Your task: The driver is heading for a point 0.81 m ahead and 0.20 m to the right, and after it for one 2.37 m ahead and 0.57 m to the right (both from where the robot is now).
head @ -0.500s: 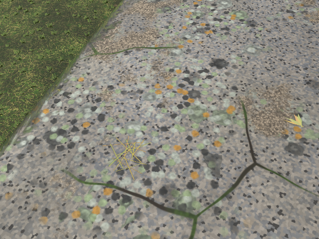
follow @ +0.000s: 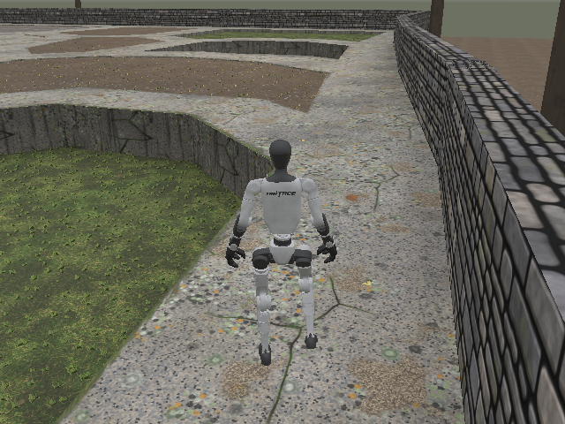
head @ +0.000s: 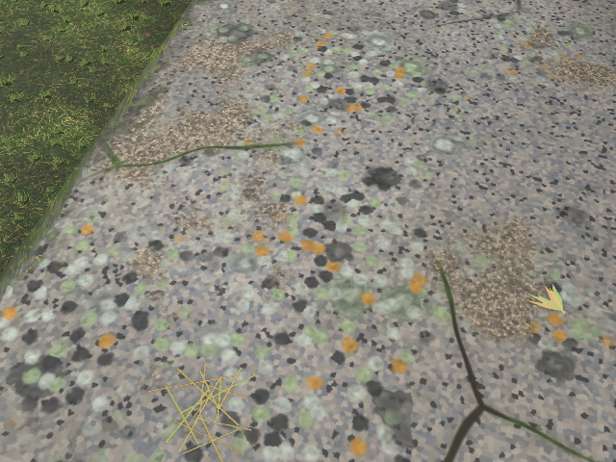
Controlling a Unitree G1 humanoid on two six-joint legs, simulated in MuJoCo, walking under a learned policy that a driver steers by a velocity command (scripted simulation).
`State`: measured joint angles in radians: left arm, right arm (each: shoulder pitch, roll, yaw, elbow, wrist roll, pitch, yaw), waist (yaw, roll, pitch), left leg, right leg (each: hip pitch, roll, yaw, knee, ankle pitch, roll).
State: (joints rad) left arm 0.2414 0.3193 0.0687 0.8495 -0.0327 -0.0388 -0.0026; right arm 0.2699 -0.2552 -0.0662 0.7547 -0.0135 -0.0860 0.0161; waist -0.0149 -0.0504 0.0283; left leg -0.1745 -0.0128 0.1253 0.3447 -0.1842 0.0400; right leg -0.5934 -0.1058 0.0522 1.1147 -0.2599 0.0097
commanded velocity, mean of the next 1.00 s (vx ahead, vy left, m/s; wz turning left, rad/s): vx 0.50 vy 0.00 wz -0.47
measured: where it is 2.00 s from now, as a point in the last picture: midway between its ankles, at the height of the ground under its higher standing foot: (414, 352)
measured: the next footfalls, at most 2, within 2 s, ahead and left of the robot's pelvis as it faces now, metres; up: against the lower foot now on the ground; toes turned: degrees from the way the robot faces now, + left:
right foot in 0.30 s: +0.32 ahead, -0.16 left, +0.00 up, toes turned -14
left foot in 0.78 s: +0.65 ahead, -0.07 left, +0.00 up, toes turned -31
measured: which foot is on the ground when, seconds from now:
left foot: down 0.00-0.32, up 0.34-0.76, down 0.78-1.00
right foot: up 0.00-0.28, down 0.30-0.80, up 0.82-1.00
